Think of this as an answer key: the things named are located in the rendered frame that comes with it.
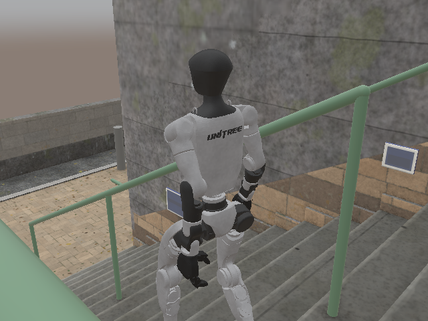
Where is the right robot shin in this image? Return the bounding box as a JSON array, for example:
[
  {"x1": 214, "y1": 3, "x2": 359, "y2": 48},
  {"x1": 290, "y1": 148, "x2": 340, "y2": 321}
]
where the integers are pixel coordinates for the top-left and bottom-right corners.
[{"x1": 222, "y1": 264, "x2": 254, "y2": 321}]

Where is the left robot forearm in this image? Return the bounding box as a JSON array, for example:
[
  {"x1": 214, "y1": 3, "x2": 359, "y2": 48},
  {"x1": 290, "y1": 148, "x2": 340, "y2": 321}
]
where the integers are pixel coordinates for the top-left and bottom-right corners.
[{"x1": 180, "y1": 181, "x2": 203, "y2": 256}]

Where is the right robot forearm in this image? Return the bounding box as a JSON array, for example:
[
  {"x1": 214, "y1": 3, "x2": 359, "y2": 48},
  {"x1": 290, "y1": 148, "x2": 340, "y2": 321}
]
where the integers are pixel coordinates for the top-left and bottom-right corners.
[{"x1": 238, "y1": 164, "x2": 265, "y2": 201}]

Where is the robot left upper arm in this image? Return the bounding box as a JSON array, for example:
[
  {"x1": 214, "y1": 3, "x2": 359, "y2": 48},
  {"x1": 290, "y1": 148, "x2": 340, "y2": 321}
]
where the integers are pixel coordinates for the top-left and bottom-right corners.
[{"x1": 164, "y1": 114, "x2": 207, "y2": 199}]

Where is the humanoid robot head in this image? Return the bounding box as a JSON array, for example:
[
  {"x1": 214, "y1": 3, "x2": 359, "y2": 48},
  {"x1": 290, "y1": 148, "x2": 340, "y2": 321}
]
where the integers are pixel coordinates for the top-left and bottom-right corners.
[{"x1": 189, "y1": 49, "x2": 236, "y2": 118}]

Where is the left robot hand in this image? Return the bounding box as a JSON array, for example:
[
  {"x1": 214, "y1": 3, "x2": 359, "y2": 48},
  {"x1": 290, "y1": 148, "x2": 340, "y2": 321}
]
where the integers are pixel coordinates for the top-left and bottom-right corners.
[{"x1": 177, "y1": 251, "x2": 210, "y2": 289}]

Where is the right robot hand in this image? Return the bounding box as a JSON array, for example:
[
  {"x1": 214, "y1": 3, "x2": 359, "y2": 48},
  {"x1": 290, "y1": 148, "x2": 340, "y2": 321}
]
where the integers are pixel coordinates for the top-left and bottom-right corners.
[{"x1": 232, "y1": 194, "x2": 251, "y2": 210}]

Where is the robot right upper arm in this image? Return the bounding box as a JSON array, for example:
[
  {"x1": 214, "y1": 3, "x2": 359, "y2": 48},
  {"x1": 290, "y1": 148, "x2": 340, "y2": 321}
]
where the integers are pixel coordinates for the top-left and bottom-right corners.
[{"x1": 232, "y1": 104, "x2": 265, "y2": 171}]

